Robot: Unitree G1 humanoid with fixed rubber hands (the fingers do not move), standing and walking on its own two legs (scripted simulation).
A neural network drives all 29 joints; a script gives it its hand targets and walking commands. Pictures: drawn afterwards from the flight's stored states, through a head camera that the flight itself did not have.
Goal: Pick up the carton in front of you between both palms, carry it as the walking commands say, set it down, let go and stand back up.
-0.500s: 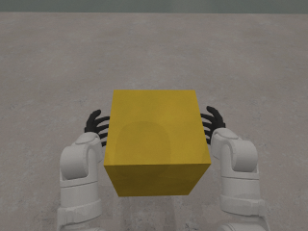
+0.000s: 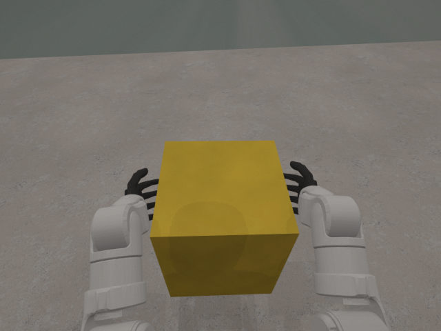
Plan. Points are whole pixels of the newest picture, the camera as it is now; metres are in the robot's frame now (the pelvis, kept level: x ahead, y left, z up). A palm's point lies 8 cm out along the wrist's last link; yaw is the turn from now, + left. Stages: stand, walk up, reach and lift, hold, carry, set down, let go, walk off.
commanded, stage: carry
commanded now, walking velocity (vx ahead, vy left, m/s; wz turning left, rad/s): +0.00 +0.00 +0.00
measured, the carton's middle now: (220, 221) +0.34 +0.00 +0.05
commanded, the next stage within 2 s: none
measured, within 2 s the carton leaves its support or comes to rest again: neither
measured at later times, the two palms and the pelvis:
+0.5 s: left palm (128, 211) +0.34 +0.17 +0.10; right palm (290, 202) +0.33 -0.13 +0.11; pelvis +0.00 +0.02 -0.01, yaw +1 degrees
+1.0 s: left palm (124, 221) +0.30 +0.17 +0.11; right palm (297, 210) +0.30 -0.13 +0.12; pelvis -0.02 +0.01 -0.01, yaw +0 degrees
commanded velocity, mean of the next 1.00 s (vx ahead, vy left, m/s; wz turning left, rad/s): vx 0.00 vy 0.00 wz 0.00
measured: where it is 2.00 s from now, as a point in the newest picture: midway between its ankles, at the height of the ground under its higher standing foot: outside the picture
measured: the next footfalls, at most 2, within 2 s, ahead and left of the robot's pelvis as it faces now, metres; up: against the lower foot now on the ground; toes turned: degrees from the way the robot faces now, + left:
none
